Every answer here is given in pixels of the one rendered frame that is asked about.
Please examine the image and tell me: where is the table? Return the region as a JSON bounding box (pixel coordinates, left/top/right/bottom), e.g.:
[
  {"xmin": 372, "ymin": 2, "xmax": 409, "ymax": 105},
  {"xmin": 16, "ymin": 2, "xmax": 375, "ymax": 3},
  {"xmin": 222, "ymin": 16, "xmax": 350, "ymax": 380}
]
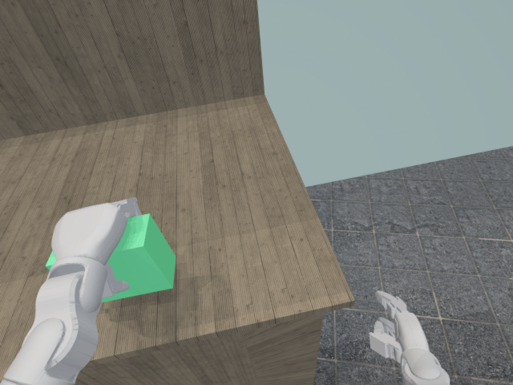
[{"xmin": 0, "ymin": 0, "xmax": 355, "ymax": 385}]

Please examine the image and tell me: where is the left robot hand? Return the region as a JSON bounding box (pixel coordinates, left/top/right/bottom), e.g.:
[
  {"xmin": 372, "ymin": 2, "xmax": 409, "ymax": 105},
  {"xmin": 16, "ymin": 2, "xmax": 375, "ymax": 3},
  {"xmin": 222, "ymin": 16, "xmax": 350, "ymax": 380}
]
[{"xmin": 51, "ymin": 197, "xmax": 142, "ymax": 298}]

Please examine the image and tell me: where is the sponge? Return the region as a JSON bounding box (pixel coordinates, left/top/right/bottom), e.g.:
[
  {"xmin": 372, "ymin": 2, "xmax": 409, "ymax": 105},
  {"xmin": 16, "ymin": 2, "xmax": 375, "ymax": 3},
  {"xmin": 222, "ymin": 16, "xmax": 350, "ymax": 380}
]
[{"xmin": 46, "ymin": 213, "xmax": 176, "ymax": 302}]

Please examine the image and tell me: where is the right robot hand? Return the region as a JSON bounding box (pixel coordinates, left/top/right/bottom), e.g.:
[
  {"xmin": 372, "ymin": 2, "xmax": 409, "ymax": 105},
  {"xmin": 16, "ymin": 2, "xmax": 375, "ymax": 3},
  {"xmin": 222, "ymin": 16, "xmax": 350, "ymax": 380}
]
[{"xmin": 370, "ymin": 290, "xmax": 430, "ymax": 363}]

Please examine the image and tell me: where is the robot left forearm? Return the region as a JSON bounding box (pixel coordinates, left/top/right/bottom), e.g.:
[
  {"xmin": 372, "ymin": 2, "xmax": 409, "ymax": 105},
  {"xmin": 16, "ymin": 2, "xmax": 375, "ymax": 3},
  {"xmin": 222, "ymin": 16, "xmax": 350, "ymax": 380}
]
[{"xmin": 0, "ymin": 257, "xmax": 107, "ymax": 385}]

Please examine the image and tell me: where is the robot right forearm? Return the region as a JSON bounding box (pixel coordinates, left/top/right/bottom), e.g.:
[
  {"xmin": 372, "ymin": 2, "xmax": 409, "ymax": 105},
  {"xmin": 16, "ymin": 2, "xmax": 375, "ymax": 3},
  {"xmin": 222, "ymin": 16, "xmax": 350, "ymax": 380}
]
[{"xmin": 400, "ymin": 348, "xmax": 450, "ymax": 385}]

